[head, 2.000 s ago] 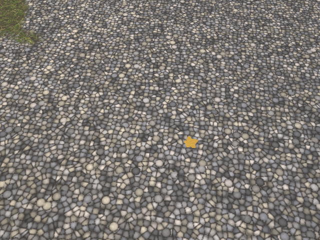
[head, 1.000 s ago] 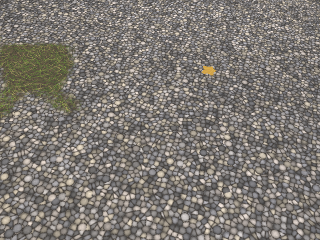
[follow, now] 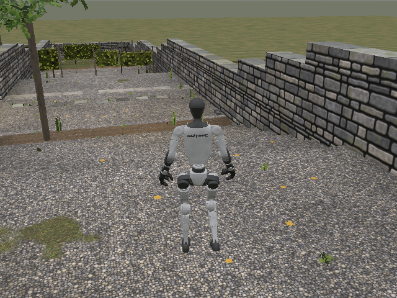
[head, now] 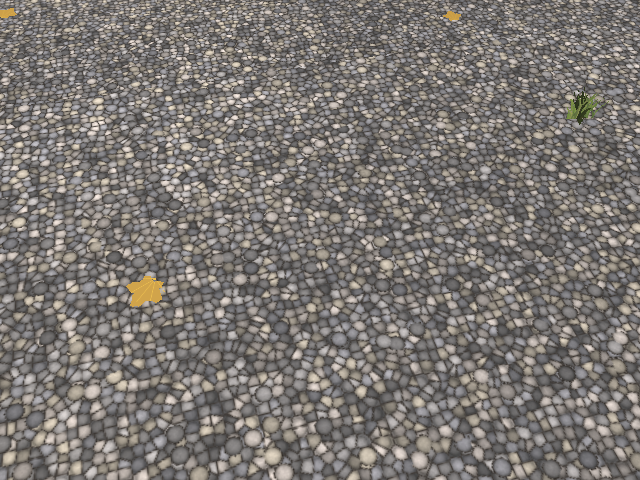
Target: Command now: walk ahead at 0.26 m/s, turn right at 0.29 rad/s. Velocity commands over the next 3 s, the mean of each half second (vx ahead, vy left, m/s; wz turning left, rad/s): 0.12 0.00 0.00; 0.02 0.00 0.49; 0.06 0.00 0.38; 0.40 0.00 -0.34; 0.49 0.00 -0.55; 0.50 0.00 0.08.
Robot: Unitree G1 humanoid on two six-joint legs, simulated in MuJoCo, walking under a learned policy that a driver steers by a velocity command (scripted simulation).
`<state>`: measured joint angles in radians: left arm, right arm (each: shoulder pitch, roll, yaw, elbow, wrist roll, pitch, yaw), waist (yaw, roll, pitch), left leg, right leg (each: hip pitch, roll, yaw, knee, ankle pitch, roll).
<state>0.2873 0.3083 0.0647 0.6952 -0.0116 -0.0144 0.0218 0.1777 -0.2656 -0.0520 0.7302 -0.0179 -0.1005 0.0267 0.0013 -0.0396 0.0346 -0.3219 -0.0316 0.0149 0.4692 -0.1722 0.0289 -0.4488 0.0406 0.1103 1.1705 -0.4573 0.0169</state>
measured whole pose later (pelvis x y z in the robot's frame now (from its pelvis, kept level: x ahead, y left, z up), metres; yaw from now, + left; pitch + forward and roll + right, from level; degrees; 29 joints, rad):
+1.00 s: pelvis +0.07 +0.04 +0.01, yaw +20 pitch +2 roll -3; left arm 0.09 0.32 0.10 0.77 0.00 0.02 0.06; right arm 0.22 -0.29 -0.05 0.72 0.01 0.02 -0.03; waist -0.02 -0.02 0.04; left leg -0.26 -0.06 -0.11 0.43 -0.19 0.08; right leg -0.51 0.01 0.09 0.95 -0.31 0.09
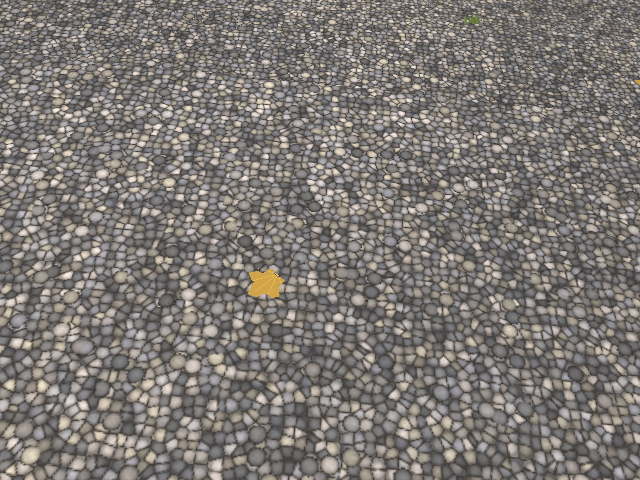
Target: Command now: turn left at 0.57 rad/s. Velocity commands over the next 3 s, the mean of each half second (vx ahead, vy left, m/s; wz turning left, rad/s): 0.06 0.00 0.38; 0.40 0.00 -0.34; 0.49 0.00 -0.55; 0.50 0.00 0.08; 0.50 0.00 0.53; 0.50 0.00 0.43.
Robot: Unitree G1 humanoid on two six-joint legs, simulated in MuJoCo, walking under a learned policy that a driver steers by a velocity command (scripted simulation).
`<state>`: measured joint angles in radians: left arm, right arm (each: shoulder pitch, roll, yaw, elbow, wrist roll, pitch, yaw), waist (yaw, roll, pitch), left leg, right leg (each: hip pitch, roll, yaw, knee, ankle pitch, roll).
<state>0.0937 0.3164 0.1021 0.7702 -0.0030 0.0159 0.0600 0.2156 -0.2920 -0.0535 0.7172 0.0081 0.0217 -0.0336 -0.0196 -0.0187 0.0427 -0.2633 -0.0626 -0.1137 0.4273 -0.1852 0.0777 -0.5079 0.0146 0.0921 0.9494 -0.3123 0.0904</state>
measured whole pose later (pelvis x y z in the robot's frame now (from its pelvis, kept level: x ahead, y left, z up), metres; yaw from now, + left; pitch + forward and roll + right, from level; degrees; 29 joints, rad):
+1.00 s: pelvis +0.20 -0.01 -0.02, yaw -4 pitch +2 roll +2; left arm 0.09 0.29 0.04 0.69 -0.03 -0.04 -0.06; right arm 0.40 -0.28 -0.07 0.83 0.01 -0.07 -0.01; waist -0.09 -0.03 0.05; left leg 0.16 0.00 0.19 0.19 -0.37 -0.03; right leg -0.67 -0.07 -0.02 0.68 -0.04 -0.03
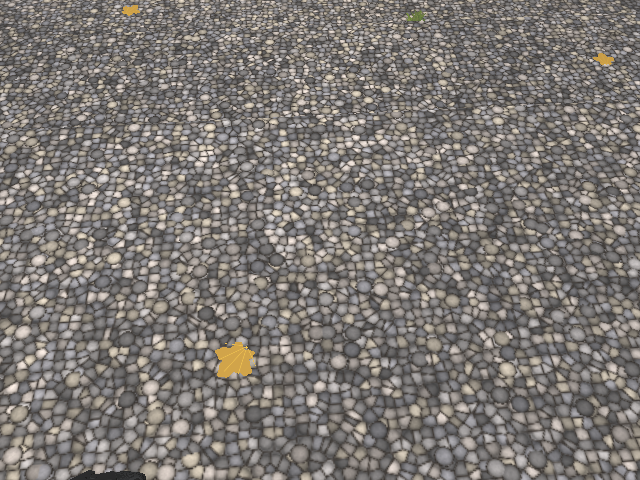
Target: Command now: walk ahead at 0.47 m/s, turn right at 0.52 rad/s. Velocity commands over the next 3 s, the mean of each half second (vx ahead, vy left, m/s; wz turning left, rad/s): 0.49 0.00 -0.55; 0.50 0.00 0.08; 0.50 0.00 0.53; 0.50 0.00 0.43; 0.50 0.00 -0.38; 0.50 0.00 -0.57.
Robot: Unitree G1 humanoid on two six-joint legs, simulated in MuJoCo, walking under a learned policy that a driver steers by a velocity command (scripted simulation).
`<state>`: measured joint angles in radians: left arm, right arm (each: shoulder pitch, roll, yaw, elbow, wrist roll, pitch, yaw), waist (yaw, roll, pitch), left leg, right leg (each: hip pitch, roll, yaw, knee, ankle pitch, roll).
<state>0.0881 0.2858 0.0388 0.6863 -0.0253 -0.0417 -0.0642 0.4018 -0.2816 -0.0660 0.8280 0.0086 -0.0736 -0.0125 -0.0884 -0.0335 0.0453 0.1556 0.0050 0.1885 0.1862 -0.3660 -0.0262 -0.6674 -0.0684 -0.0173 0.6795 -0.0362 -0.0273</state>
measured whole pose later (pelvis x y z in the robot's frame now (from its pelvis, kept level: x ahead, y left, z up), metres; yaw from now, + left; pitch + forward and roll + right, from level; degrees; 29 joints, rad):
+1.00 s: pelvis +0.56 -0.12 +0.01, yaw -11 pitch +2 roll +1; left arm 0.02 0.27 0.02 0.65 -0.01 -0.11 -0.03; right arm 0.45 -0.29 -0.06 0.78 0.03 -0.04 -0.01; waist -0.11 -0.02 0.02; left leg -0.07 -0.06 -0.16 0.39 -0.34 0.01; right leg -0.46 0.00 0.08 0.48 -0.05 0.02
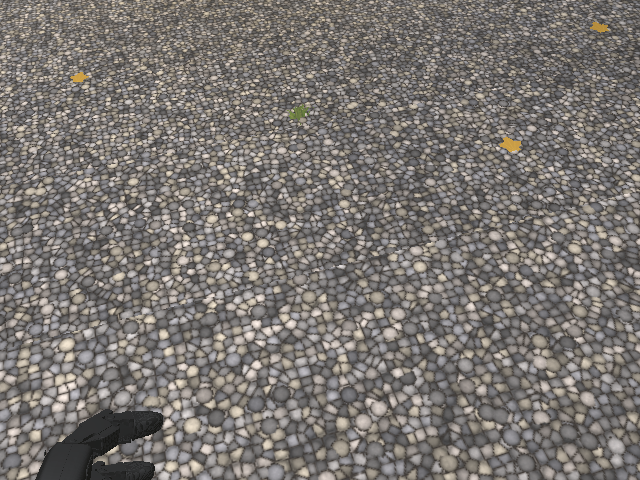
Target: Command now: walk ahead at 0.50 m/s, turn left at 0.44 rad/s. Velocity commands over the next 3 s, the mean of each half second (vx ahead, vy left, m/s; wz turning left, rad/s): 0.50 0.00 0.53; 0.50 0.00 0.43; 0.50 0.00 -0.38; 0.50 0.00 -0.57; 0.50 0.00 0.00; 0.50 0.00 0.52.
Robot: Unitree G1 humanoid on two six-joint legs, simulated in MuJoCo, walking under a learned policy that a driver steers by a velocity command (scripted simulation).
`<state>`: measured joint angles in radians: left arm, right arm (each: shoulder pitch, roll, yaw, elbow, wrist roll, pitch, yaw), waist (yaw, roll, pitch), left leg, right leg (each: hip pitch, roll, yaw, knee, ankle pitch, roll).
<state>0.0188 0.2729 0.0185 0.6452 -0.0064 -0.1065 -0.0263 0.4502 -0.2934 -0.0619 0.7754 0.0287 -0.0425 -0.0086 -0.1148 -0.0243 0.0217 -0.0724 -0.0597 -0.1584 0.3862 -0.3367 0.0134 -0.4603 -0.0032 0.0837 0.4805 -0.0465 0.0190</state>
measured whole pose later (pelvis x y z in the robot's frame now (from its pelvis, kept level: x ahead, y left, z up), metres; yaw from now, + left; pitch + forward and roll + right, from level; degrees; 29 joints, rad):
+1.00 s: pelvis +0.55 +0.16 -0.01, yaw +30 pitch +2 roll +1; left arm 0.08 0.27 -0.05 0.72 0.06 -0.07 -0.04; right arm 0.40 -0.29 -0.02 0.81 -0.07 -0.11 0.08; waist -0.10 -0.01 -0.03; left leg -0.02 -0.08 -0.13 0.40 -0.41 0.05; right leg -0.53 -0.01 -0.03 0.53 0.00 -0.03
